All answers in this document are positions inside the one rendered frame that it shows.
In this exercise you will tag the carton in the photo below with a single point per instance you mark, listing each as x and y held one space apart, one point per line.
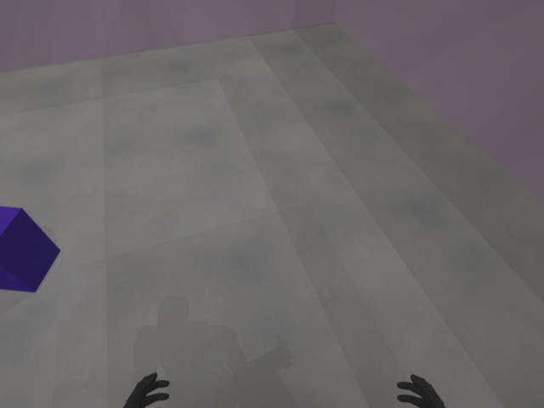
26 252

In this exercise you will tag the robot left hand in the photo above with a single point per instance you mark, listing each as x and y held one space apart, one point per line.
138 398

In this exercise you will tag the robot right hand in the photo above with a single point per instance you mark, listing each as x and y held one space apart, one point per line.
419 386

